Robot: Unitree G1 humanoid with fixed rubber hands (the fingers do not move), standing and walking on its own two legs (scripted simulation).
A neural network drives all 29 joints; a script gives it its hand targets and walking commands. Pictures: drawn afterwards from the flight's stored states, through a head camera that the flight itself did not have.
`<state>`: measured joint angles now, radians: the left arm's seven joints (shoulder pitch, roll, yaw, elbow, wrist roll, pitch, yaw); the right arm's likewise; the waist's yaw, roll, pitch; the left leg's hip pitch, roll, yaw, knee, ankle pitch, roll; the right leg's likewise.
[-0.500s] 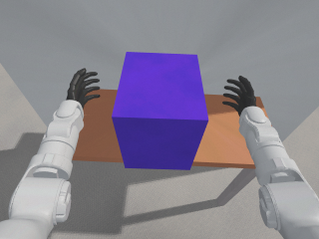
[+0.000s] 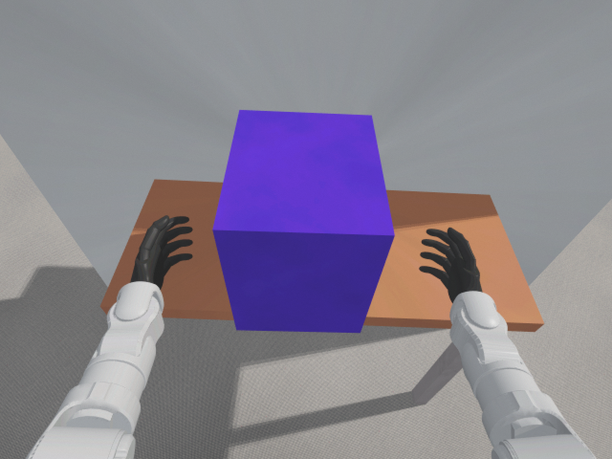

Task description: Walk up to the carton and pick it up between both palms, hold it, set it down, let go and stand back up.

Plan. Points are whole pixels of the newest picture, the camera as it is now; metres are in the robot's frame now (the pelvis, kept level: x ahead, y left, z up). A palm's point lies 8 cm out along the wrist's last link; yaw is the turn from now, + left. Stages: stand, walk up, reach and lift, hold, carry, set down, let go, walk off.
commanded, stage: set down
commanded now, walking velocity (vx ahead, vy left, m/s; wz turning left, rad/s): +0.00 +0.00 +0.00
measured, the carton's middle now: (302, 225) +0.47 +0.03 +0.00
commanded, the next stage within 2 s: let go in 1.82 s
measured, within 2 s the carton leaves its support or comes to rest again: neither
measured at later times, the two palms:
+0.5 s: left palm (147, 328) +0.28 +0.23 -0.01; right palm (468, 344) +0.27 -0.21 +0.00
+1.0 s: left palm (145, 366) +0.23 +0.23 -0.04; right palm (468, 390) +0.23 -0.21 -0.04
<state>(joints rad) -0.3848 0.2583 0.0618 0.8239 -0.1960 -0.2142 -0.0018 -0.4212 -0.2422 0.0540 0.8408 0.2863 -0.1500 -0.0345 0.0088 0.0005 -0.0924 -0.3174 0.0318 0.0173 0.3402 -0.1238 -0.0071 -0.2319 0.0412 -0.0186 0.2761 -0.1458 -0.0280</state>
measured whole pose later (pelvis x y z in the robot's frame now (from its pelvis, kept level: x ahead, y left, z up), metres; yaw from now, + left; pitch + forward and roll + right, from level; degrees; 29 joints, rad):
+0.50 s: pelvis +0.01 +0.00 +0.00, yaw -2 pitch +2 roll -1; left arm -0.08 0.24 0.03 0.74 -0.20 -0.37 0.01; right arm -0.09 -0.20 0.07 0.73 0.26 -0.33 -0.01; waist 0.02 -0.03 -0.06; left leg -0.22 0.04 0.05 0.37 -0.18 -0.01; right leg -0.16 0.05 0.02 0.31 -0.19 -0.03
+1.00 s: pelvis +0.03 +0.00 +0.00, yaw -3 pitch +1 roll +0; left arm 0.13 0.23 0.03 0.59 -0.13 -0.28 -0.01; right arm 0.10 -0.18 0.09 0.74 0.21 -0.42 0.00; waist 0.04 -0.05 -0.05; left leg -0.19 0.04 0.06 0.40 -0.23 -0.01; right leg -0.14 0.05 0.04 0.37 -0.25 -0.03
